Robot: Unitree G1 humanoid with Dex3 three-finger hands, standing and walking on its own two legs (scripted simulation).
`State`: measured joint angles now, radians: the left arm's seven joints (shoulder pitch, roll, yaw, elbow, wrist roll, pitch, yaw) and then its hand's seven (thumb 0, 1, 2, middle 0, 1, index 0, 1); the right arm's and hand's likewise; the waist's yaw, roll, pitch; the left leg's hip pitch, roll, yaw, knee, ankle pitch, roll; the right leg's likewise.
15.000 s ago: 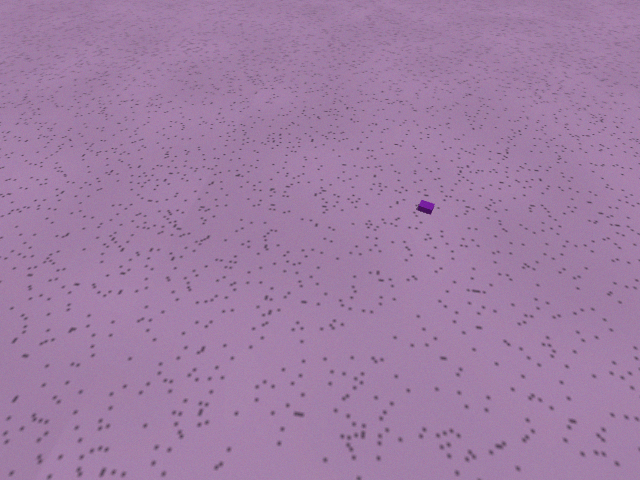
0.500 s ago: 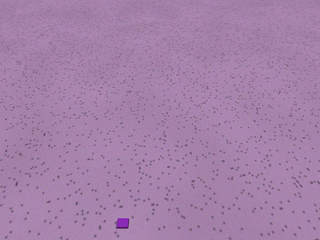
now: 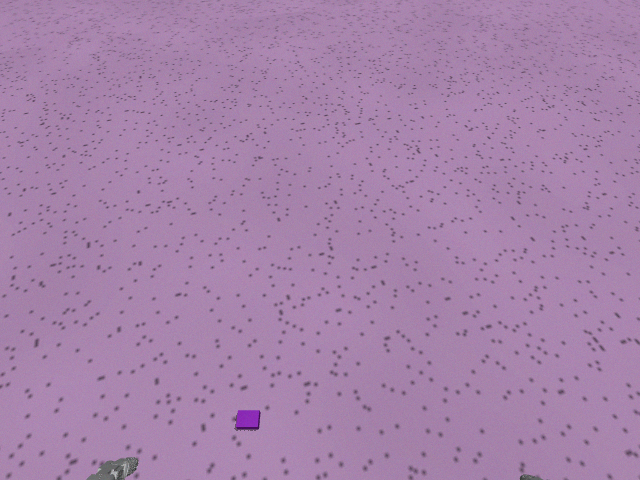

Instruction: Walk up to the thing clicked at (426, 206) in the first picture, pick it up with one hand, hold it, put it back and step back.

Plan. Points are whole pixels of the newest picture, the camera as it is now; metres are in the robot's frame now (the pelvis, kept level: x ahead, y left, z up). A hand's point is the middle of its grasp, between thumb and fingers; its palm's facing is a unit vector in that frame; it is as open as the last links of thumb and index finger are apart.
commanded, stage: rise first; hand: left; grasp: from above
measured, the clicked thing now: (248, 419) +0.37 +0.23 -0.76
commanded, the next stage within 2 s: none
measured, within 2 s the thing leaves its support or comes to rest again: neither
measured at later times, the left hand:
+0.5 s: hand out of the picture +0.12 +0.27 -0.24, palm faces -0.18 -0.87 -0.46, open 13.0 cm
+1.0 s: hand (188, 462) +0.22 +0.28 -0.44, palm faces -0.46 -0.44 -0.77, open 12.3 cm
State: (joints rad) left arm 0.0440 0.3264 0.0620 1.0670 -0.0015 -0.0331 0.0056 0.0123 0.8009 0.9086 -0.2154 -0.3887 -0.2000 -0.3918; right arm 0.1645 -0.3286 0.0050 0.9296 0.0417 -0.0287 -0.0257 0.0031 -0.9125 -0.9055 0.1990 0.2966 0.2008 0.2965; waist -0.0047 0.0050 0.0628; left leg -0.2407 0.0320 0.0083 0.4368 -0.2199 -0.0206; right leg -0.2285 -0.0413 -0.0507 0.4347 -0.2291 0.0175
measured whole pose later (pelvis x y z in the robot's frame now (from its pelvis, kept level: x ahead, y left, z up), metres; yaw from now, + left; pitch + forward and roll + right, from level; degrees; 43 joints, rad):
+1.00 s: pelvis -0.06 +0.01 -0.28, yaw -2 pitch +34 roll -2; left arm -0.23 0.44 0.11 0.76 0.75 -0.13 0.17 0.00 -0.25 0.73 -0.38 -0.78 -0.38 -0.78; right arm 0.03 -0.29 -0.08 0.66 -0.01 -0.15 0.05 0.00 -0.93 -0.91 0.20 0.30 0.20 0.30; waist -0.02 0.01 -0.16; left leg -1.81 0.04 -0.05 1.89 -0.68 -0.02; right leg -1.78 -0.05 -0.02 1.87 -0.69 0.02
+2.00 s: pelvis -0.09 +0.01 -0.44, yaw -5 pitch +33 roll -6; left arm -0.72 0.63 0.11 1.29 1.26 -0.25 0.44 0.00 -0.12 0.67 -0.46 -0.60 -0.45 -0.60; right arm 0.08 -0.26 -0.03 0.79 -0.13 -0.07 0.14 0.00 -0.90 -0.90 0.20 0.30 0.20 0.30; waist -0.14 -0.01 -0.08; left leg -2.27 0.02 -0.11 2.37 -0.68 -0.01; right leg -2.21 -0.03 -0.03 2.31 -0.67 0.04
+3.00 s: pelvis -0.09 +0.01 -0.46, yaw -6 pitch +33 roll -7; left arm -0.84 0.66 0.08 1.47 1.30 -0.26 0.53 0.00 -0.24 0.76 -0.33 -0.76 -0.33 -0.75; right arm 0.09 -0.27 0.00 0.82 -0.19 -0.09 0.16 0.00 -0.90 -0.90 0.20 0.30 0.20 0.30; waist -0.20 -0.03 -0.05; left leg -2.34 0.02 -0.14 2.45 -0.70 -0.02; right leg -2.27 -0.02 -0.04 2.38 -0.69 0.05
